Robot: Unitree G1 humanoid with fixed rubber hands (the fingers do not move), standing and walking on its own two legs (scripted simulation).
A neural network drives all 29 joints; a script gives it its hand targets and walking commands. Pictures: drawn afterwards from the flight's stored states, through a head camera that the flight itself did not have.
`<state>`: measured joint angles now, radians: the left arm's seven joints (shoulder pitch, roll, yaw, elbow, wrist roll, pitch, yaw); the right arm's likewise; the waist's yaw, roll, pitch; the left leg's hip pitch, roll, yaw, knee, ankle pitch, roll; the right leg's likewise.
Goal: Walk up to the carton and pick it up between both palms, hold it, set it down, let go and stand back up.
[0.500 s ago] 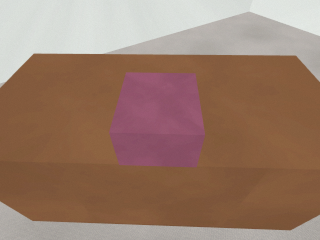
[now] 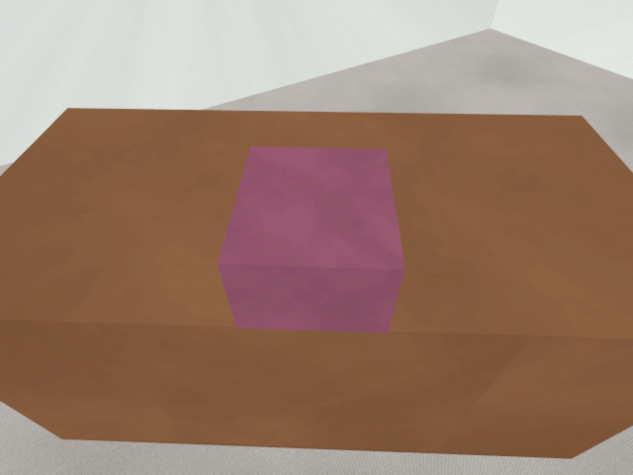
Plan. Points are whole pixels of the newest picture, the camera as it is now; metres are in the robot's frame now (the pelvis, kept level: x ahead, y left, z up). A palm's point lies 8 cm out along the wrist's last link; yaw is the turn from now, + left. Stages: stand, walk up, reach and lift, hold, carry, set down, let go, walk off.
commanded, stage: reach and lift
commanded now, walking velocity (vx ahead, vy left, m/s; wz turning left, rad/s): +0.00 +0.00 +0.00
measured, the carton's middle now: (315, 234) +0.51 +0.01 +0.00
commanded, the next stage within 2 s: none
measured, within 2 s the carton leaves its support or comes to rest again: neither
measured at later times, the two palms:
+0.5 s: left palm out of the picture +0.12 +0.23 -0.10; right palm out of the picture +0.11 -0.22 -0.11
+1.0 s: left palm out of the picture +0.13 +0.24 -0.07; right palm out of the picture +0.13 -0.22 -0.07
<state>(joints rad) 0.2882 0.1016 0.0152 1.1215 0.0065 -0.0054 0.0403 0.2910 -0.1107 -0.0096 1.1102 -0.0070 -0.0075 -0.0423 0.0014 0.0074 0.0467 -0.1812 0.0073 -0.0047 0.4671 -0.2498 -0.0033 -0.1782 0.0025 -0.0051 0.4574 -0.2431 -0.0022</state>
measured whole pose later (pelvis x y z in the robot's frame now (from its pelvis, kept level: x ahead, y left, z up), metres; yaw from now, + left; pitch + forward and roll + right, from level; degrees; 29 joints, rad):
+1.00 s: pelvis -0.01 -0.01 +0.00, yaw +0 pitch -3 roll +0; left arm 0.23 0.26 0.04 0.43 -0.07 0.18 -0.02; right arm 0.31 -0.11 -0.01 0.44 0.03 -0.02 -0.02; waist 0.03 -0.02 0.08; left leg -0.16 0.04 0.01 0.41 -0.20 -0.03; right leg -0.17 0.02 -0.01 0.42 -0.20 -0.02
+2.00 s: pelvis +0.02 +0.00 +0.01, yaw -1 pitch -3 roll -1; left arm 0.12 0.30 0.00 0.33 -0.22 -0.14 -0.01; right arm 0.15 -0.21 0.00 0.34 0.25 -0.20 -0.03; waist 0.03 0.00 0.02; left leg -0.09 0.02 0.02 0.38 -0.25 -0.01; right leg -0.08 0.01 0.00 0.35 -0.22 0.00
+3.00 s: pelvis +0.01 -0.01 +0.00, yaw +0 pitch +5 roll -1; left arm -0.67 0.39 0.06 0.74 -0.24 0.15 -0.04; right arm -0.65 -0.35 0.04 0.79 0.40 0.05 -0.07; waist 0.03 0.00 -0.05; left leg -0.30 0.04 0.00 0.42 -0.22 -0.02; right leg -0.26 0.03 -0.02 0.35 -0.18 -0.01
